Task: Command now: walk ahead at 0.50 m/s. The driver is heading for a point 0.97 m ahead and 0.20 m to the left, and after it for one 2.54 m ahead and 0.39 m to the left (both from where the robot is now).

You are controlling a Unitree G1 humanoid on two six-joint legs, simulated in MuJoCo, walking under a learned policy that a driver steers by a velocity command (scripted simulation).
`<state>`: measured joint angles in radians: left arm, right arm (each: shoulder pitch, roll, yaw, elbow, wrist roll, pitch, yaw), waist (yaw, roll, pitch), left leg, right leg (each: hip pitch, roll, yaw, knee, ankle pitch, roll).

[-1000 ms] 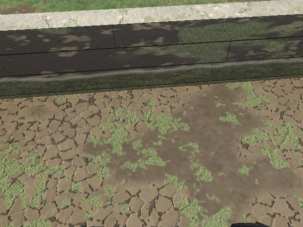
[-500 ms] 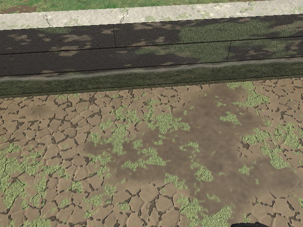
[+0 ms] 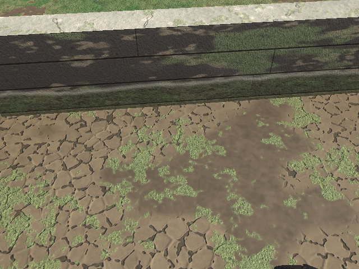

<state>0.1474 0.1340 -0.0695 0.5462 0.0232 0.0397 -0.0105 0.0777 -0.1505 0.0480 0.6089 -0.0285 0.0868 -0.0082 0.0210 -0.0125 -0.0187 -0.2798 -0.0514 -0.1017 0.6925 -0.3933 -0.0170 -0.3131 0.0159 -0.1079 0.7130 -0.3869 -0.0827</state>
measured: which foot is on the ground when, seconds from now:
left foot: down 0.00-1.00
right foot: down 0.00-1.00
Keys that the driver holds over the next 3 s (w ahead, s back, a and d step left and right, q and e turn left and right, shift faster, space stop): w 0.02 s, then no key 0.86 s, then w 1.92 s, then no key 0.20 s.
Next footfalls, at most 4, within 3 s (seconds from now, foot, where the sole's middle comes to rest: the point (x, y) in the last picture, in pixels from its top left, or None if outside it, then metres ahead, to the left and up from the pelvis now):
none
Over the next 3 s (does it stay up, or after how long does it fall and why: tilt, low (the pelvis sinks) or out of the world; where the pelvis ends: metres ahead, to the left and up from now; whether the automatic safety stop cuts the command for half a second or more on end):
stays up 0.00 0.00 0.01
